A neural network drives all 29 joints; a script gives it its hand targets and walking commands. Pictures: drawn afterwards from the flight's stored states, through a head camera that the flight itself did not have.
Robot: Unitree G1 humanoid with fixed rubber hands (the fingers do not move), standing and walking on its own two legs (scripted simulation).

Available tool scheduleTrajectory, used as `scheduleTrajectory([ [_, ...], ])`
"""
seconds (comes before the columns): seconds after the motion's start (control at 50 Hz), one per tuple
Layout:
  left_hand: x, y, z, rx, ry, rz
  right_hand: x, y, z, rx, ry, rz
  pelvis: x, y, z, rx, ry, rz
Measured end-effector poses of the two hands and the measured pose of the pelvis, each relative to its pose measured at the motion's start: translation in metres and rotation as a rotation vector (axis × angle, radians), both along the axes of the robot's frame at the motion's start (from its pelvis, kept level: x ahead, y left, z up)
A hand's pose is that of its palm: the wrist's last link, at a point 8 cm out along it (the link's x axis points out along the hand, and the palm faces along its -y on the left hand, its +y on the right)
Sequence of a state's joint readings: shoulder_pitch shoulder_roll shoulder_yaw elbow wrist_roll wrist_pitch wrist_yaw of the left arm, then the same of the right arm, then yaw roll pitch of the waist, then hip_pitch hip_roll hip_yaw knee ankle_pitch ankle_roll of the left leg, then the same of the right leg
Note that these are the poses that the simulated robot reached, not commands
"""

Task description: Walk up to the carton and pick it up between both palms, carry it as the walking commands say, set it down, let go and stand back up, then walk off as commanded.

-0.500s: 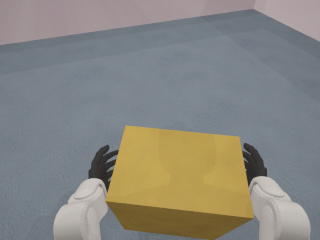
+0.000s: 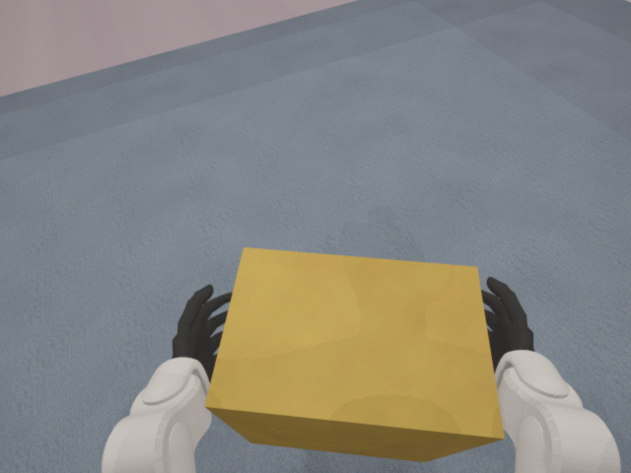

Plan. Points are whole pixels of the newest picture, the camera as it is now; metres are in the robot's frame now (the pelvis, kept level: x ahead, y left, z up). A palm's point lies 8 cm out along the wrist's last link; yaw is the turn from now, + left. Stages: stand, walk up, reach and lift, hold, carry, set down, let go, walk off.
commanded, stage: carry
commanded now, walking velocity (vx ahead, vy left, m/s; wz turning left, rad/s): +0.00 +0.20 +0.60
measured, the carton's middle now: (346, 369) +0.25 -0.01 +0.02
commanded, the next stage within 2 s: none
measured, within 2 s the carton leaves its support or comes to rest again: neither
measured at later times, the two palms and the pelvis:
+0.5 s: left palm (220, 288) +0.34 +0.15 +0.05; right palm (450, 228) +0.43 -0.16 +0.03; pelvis +0.16 -0.06 -0.03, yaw +15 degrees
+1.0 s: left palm (101, 335) +0.29 +0.29 +0.06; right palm (323, 208) +0.46 +0.01 +0.07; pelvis +0.17 +0.03 -0.01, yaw +31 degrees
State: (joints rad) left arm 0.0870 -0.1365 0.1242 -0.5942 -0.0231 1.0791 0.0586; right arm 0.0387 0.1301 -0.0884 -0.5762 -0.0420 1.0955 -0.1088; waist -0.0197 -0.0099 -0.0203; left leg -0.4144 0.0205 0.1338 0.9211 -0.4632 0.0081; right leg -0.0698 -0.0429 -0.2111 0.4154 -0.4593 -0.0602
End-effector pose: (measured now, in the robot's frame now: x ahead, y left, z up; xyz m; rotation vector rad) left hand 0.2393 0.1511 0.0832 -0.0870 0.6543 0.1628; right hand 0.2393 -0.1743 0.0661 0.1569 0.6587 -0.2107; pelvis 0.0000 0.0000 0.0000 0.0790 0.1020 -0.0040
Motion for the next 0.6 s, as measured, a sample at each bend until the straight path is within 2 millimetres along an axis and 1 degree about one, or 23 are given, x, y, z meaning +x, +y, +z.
scheduleTrajectory([
  [0.06,0.007,-0.006,-0.005,0.002,0.010,0.020,0.013,-0.006,-0.006,0.014,0.010,0.011,0.019,-0.008,-0.005,0.022,-0.029,0.018],
  [0.14,0.028,-0.005,-0.010,0.005,-0.002,0.060,0.045,-0.004,-0.013,0.024,-0.003,0.044,0.051,-0.014,-0.015,0.043,-0.060,0.031],
  [0.2,0.051,-0.002,-0.017,-0.005,-0.024,0.085,0.079,0.000,-0.016,0.013,-0.027,0.072,0.081,-0.016,-0.026,0.049,-0.087,0.052],
  [0.22,0.062,-0.001,-0.020,0.005,-0.042,0.078,0.090,0.001,-0.019,0.017,-0.047,0.068,0.089,-0.015,-0.034,0.018,-0.094,0.047],
  [0.26,0.082,0.000,-0.029,0.010,-0.054,0.076,0.108,0.001,-0.030,0.007,-0.052,0.078,0.099,-0.018,-0.044,0.012,-0.118,0.064],
  [0.3,0.092,-0.003,-0.040,0.003,-0.002,0.081,0.119,-0.002,-0.042,-0.001,-0.001,0.084,0.110,-0.022,-0.045,0.019,-0.136,0.107],
  [0.36,0.096,-0.004,-0.046,0.018,0.084,0.115,0.134,-0.001,-0.051,0.023,0.083,0.113,0.128,-0.029,-0.036,-0.003,-0.142,0.145],
  [0.42,0.100,-0.001,-0.038,0.024,0.082,0.181,0.159,0.005,-0.046,0.022,0.082,0.183,0.142,-0.041,-0.029,-0.029,-0.124,0.170],
  [0.48,0.105,-0.001,-0.031,0.017,0.036,0.250,0.187,0.010,-0.037,0.012,0.036,0.255,0.157,-0.057,-0.029,-0.054,-0.113,0.234],
  [0.54,0.105,0.000,-0.027,-0.010,0.034,0.315,0.209,0.017,-0.021,-0.012,0.031,0.319,0.169,-0.067,-0.019,-0.039,-0.084,0.293],
  [0.6,0.105,0.006,-0.012,-0.019,0.016,0.367,0.226,0.029,-0.003,-0.017,0.016,0.368,0.179,-0.070,-0.007,-0.021,-0.054,0.336],
])
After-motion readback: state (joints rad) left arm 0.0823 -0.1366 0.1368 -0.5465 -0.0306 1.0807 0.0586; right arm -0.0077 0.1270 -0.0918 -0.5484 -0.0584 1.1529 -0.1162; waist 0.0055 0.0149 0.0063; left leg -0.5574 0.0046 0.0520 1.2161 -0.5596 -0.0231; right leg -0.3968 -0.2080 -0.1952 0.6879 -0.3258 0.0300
